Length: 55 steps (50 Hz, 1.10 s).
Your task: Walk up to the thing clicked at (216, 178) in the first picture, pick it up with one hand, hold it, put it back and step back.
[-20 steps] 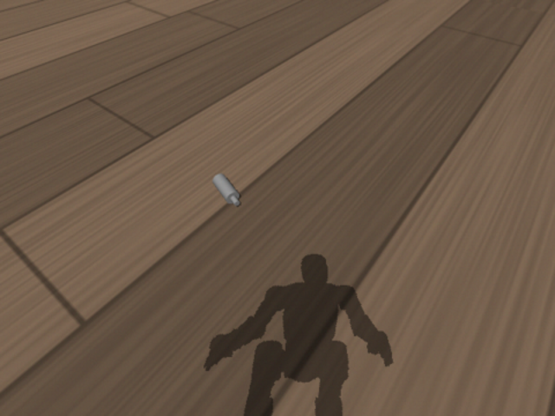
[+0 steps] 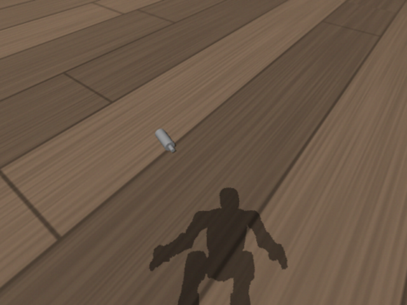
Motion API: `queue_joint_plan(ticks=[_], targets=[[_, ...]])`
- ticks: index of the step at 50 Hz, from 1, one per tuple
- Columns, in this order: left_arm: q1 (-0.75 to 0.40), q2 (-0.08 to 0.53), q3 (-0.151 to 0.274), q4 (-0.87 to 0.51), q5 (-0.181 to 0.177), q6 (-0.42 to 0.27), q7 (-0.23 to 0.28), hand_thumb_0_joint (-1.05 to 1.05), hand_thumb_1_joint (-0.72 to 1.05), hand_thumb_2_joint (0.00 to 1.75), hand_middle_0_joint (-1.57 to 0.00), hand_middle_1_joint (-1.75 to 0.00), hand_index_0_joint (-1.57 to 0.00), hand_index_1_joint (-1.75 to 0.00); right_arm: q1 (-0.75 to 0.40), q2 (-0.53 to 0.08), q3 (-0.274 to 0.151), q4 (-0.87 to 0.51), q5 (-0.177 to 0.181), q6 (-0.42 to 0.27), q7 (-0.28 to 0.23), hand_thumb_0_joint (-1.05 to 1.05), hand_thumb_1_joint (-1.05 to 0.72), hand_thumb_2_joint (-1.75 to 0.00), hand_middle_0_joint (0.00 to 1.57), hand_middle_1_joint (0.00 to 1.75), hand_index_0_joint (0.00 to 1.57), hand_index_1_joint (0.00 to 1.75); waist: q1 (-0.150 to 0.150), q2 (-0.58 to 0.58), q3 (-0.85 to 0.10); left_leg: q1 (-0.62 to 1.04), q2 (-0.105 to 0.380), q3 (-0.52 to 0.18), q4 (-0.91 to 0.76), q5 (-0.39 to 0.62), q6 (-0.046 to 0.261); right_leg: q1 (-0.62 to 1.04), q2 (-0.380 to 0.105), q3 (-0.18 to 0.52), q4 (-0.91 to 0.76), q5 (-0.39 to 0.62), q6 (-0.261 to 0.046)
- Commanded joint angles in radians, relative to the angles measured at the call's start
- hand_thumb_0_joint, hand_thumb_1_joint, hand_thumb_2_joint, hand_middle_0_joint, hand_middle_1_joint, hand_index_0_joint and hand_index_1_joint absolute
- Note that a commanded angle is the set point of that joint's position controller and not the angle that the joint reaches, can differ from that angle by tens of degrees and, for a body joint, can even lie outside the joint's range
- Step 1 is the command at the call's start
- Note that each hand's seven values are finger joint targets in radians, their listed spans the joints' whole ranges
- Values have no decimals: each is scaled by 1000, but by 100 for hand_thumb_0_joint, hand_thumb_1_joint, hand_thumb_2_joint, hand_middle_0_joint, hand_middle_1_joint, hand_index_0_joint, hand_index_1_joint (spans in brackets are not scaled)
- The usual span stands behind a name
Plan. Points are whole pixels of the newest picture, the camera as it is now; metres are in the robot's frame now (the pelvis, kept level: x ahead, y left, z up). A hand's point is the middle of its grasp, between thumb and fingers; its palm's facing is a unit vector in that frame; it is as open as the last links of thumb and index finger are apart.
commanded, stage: stand
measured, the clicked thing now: (166, 141) +1.23 +0.25 -0.75
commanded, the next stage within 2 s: walk up in 0.72 s
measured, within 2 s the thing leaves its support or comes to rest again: neither
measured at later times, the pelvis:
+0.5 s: pelvis +0.00 +0.00 +0.00, yaw +0 degrees
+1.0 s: pelvis -0.01 -0.05 -0.02, yaw +13 degrees
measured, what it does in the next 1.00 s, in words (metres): shifts its weight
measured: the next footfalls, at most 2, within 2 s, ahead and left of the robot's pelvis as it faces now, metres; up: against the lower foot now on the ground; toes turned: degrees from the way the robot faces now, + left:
left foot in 1.36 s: +0.00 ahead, +0.10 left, +0.00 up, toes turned +32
right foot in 1.70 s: +0.15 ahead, -0.12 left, +0.00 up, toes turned +39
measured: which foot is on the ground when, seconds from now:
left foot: down 0.00-0.96, up 0.98-1.00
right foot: down 0.00-1.00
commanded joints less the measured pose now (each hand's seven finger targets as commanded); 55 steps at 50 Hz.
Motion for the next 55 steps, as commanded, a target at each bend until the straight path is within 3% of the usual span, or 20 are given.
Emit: queue_joint_plan(ticks=[1, 15, 23, 35, 36, 38, 39, 40, 41, 42, 44, 46, 47, 48, 49, 51, 52, 53, 54, 55], targets=[[-36, 200, 39, -64, 2, -26, 8, 0, 90, 90, -20, -30, -20, -30, -40, -216, -35, -60, 7, -25, -11, 0, -90, -90, 20, 30, 20, 30, 0, 23, -74, 16, 124, -101, -56, 153, 21, 6, -117, 87, -44, 131, -39], [-37, 204, 41, -62, 3, -23, 10, 0, 90, 90, -20, -30, -20, -30, -32, -219, -34, -60, 5, -24, -13, 0, -90, -90, 20, 30, 20, 30, -1, 8, -79, 27, 127, -104, -58, 168, 23, 14, -121, 84, -43, 133, -38], [-28, 205, 41, -58, 2, -20, 9, 0, 90, 90, -20, -30, -20, -30, -29, -220, -31, -57, 5, -23, -14, 0, -90, -90, 20, 30, 20, 30, 1, 18, -50, 11, 121, -106, -73, 122, 17, -3, -117, 85, -49, 96, -38], [-23, 206, 41, -59, 3, -23, 9, 0, 90, 90, -20, -30, -20, -30, -31, -221, -33, -60, 6, -23, -13, 0, -90, -90, 20, 30, 20, 30, 0, 13, -72, 29, 125, -105, -62, 160, 19, 11, -120, 83, -48, 129, -37], [-132, 287, 108, -146, 5, -4, -3, 0, 90, 90, -20, -30, -20, -30, 50, -279, -76, -134, 15, -14, -10, 0, -90, -90, 20, 30, 20, 30, -3, -28, 20, -180, 108, -229, -7, 345, 56, 57, -63, -32, 108, 19, -39], [-122, 249, 114, -180, 4, 18, -3, 0, 90, 90, -20, -30, -20, -30, 104, -303, -95, -146, 12, -13, -17, 0, -90, -90, 20, 30, 20, 30, -13, 56, 15, -157, 168, -348, -40, 353, 100, -26, -19, -15, 185, -160, -47], [-91, 228, 112, -199, 3, 20, -6, 0, 90, 90, -20, -30, -20, -30, 98, -335, -115, -166, 3, -15, -20, 0, -90, -90, 20, 30, 20, 30, -9, 115, -20, -58, 209, -406, -46, 381, 156, -123, 3, -21, 244, -195, -43], [-83, 201, 110, -215, 3, 24, -10, 0, 90, 90, -20, -30, -20, -30, 105, -352, -133, -190, -6, -13, -22, 0, -90, -90, 20, 30, 20, 30, -20, 182, -45, -34, 252, -509, -69, 371, 206, -185, 42, -16, 348, -283, -32], [-69, 194, 113, -241, 7, 28, -17, 0, 90, 90, -20, -30, -20, -30, 99, -357, -148, -218, -19, -14, -29, 0, -90, -90, 20, 30, 20, 30, -12, 225, -69, -25, 285, -590, -87, 304, 236, -221, 34, 55, 461, -342, -37], [-57, 198, 115, -257, 6, 32, -22, 0, 90, 90, -20, -30, -20, -30, 78, -356, -154, -246, -26, -15, -38, 0, -90, -90, 20, 30, 20, 30, 5, 222, -88, -29, 286, -588, -73, 249, 238, -222, 3, 124, 486, -350, -53], [-26, 203, 117, -274, 5, 23, -25, 0, 90, 90, -20, -30, -20, -30, 48, -314, -147, -288, -29, -13, -43, 0, -90, -90, 20, 30, 20, 30, 30, 189, -143, 19, 214, -472, 39, 355, 200, -237, -15, 124, 419, -330, -65], [15, 204, 127, -286, 9, 12, -21, 0, 90, 90, -20, -30, -20, -30, 52, -268, -138, -318, -18, -7, -37, 0, -90, -90, 20, 30, 20, 30, 64, 81, -179, -25, 107, -349, 190, 303, 120, -121, -37, 128, 116, -216, -61], [74, 231, 128, -269, 15, 8, -12, 0, 90, 90, -20, -30, -20, -30, -3, -225, -109, -329, -24, -1, -29, 0, -90, -90, 20, 30, 20, 30, 100, -69, -193, -219, -1, -263, 306, 173, 88, 35, -97, 189, -18, -56, -54], [82, 315, 149, -277, 37, 6, -6, 0, 90, 90, -20, -30, -20, -30, -18, -179, -94, -363, -17, 5, -25, 0, -90, -90, 20, 30, 20, 30, 111, -259, -152, -476, -123, -130, 430, -92, 36, 189, -262, 347, -34, 111, -112], [-14, 314, 146, -315, 43, 9, -4, 0, 90, 90, -20, -30, -20, -30, 76, -184, -94, -349, -34, 13, -28, 0, -90, -90, 20, 30, 20, 30, 40, -246, -135, -526, -76, -102, 529, -299, 12, 168, -348, 343, 4, 233, -176], [-125, 308, 138, -378, 40, 13, -11, 0, 90, 90, -20, -30, -20, -30, 167, -242, -121, -362, -44, 35, -14, 0, -90, -90, 20, 30, 20, 30, -28, -201, -94, -463, -10, -100, 712, -291, -2, -42, -439, 349, -41, 82, -258], [-99, 290, 138, -389, 42, 5, -10, 0, 90, 90, -20, -30, -20, -30, 151, -265, -131, -366, -41, 35, -5, 0, -90, -90, 20, 30, 20, 30, -19, -189, -40, -450, 26, -103, 723, -275, -5, -66, -410, 328, -25, 109, -267], [-62, 262, 130, -377, 37, 0, -8, 0, 90, 90, -20, -30, -20, -30, 133, -273, -135, -362, -42, 33, 11, 0, -90, -90, 20, 30, 20, 30, -8, -145, -21, -417, 34, -105, 722, -243, -12, -73, -341, 251, 21, 203, -243], [-62, 274, 131, -399, 32, -7, -5, 0, 90, 90, -20, -30, -20, -30, 125, -271, -131, -388, -43, 40, 24, 0, -90, -90, 20, 30, 20, 30, -2, -126, -24, -447, 27, -96, 723, -195, -27, 4, -278, 169, 83, 363, -191], [-21, 255, 132, -368, 24, -7, 5, 0, 90, 90, -20, -30, -20, -30, 148, -241, -122, -379, -42, 38, 30, 0, -90, -90, 20, 30, 20, 30, -6, -116, -46, -499, 16, -76, 710, -191, -9, 87, -245, 102, 123, 447, -164]])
